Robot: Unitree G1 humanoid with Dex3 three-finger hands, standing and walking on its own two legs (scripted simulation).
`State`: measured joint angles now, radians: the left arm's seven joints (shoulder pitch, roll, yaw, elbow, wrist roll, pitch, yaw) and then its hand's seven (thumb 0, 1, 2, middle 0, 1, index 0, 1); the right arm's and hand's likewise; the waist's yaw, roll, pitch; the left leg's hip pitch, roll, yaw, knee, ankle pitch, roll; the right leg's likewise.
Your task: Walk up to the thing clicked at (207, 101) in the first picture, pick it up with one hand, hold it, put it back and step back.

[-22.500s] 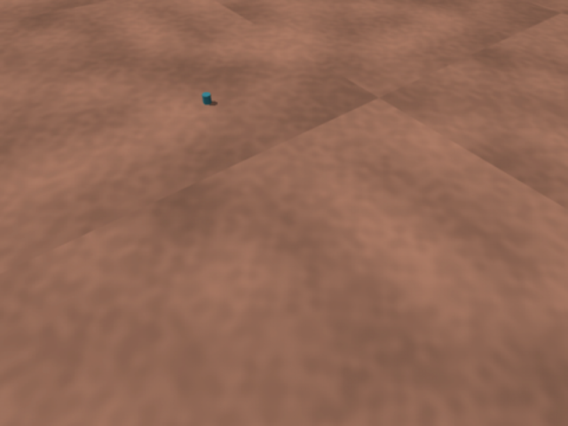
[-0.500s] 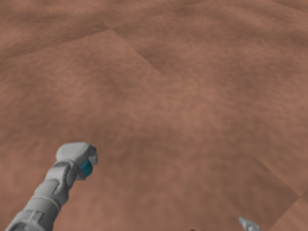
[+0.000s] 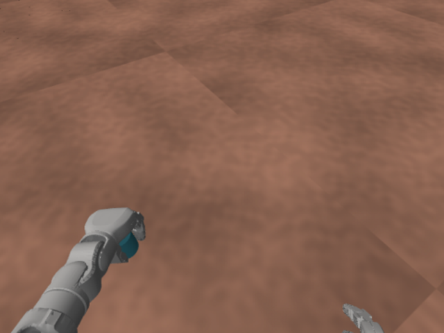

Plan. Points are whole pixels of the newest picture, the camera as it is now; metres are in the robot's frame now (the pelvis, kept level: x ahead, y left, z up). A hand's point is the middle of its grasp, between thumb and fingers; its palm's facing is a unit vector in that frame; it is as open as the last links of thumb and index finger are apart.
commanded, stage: hold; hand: left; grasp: from above
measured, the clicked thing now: (122, 242) +0.32 +0.23 -0.06
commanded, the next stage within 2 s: crouch in 0.82 s
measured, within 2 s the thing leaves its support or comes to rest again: neither
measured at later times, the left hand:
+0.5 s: hand (114, 253) +0.28 +0.22 -0.03, palm faces -0.45 -0.05 -0.89, open 6.9 cm
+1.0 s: hand (115, 247) +0.29 +0.22 -0.03, palm faces -0.45 -0.06 -0.89, open 6.9 cm
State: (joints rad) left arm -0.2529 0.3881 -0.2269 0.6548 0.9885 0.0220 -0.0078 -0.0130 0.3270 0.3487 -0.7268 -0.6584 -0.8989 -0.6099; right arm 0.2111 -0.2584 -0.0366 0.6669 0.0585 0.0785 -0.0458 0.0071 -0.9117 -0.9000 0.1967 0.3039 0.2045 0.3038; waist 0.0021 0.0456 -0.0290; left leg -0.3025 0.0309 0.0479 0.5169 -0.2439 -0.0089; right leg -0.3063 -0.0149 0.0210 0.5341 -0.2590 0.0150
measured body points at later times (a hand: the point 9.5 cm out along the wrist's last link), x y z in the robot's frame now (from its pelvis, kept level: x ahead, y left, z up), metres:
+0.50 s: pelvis -0.01 +0.00 +0.00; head -0.01 -0.02 +0.45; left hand +0.30 +0.22 +0.02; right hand +0.14 -0.25 -0.11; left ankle +0.02 +0.13 -0.73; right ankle +0.01 -0.13 -0.73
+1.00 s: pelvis +0.00 +0.01 +0.00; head +0.00 -0.01 +0.45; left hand +0.31 +0.22 +0.02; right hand +0.15 -0.24 -0.11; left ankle +0.02 +0.13 -0.73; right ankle +0.01 -0.13 -0.73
